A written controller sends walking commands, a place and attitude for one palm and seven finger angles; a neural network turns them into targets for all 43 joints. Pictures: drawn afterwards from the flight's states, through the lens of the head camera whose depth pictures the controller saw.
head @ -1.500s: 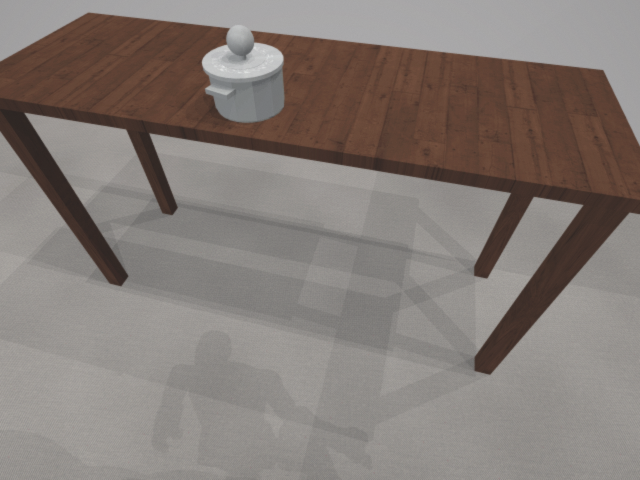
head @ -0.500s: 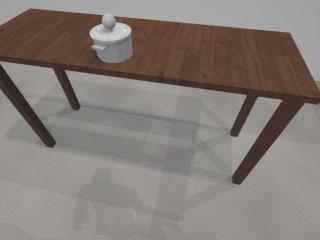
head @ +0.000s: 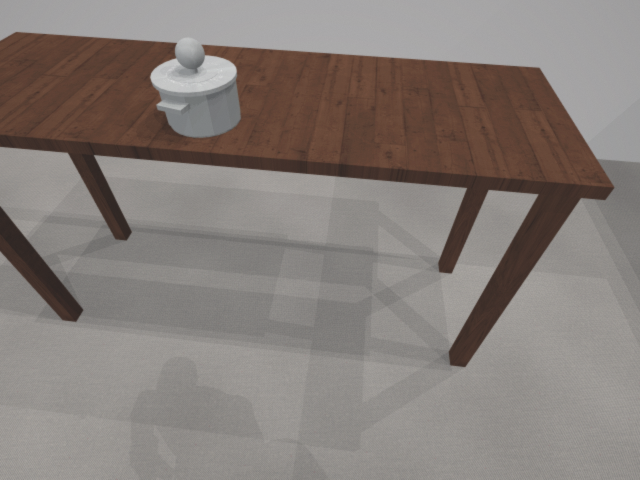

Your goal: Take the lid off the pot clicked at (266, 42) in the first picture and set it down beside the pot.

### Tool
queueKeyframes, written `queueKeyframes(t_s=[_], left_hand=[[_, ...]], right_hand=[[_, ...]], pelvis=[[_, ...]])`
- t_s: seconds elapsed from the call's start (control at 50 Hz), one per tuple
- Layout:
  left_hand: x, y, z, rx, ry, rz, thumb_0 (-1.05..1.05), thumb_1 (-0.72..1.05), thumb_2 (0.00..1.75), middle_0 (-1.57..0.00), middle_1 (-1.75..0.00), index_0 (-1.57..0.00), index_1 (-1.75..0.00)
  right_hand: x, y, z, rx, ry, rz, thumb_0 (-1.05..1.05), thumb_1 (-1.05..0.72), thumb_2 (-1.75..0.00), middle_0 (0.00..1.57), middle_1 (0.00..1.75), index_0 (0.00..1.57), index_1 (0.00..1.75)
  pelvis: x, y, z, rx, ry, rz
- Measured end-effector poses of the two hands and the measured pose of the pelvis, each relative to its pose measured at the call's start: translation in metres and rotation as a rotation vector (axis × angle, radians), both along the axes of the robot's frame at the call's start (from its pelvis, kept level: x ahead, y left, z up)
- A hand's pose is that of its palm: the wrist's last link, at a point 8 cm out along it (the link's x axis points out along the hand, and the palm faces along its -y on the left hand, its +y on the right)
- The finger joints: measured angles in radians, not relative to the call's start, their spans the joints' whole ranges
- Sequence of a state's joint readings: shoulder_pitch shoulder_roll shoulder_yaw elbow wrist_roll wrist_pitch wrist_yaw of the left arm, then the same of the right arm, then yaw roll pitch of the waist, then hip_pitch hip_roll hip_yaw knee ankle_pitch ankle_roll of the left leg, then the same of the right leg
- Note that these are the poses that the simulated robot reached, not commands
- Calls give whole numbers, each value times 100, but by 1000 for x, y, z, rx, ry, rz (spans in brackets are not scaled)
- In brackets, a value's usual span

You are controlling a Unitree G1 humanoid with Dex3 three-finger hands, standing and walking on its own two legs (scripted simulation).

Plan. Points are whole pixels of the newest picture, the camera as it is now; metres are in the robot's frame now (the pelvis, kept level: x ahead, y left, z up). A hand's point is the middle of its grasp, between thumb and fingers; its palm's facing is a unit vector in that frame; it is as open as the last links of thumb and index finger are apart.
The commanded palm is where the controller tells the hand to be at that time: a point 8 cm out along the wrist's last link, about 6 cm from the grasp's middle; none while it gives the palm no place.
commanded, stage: take the last steps up to it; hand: left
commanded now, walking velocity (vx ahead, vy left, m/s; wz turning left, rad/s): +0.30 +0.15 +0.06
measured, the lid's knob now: (190, 53) +0.78 +0.28 +0.18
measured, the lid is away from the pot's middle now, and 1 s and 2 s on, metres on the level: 0.00 0.00 0.00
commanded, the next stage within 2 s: come to a stop and stand still in 0.60 s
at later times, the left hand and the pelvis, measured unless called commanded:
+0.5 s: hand (202, 447) +0.20 +0.19 -0.15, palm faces +0.11 -0.96 -0.24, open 7.2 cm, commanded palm none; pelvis +0.15 +0.00 +0.00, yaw +3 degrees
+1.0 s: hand (177, 388) +0.29 +0.25 -0.17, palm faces +0.08 -0.97 -0.24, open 7.4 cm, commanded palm none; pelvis +0.26 +0.06 +0.00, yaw +2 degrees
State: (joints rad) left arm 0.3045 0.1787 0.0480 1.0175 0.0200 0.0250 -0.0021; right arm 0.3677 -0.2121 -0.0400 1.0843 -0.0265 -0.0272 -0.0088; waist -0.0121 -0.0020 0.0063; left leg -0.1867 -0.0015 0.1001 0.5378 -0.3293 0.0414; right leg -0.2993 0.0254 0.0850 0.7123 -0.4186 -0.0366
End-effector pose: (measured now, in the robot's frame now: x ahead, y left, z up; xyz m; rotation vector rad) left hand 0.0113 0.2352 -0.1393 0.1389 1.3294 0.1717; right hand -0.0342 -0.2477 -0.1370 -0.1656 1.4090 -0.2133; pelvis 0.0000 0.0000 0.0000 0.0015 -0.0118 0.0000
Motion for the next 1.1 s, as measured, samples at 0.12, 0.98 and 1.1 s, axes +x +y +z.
queueKeyframes(t_s=[0.12,0.98,1.1], left_hand=[[44,15,12,13,-10,-44,1,90,90,-20,-30,-20,-30],[263,66,5,36,14,47,0,91,90,-20,-30,-20,-30],[292,48,12,79,-64,1,0,90,90,-20,-30,-20,-30]], right_hand=[[-25,29,10,41,95,-55,0,-91,-90,19,30,19,30],[377,90,2,44,-185,109,-1,-94,-90,20,30,20,30],[365,64,-18,74,-155,53,0,-92,-90,20,30,20,30]], pelvis=[[26,7,9,12,11,-12],[262,61,4,31,-4,38],[260,41,-4,36,-11,26]])
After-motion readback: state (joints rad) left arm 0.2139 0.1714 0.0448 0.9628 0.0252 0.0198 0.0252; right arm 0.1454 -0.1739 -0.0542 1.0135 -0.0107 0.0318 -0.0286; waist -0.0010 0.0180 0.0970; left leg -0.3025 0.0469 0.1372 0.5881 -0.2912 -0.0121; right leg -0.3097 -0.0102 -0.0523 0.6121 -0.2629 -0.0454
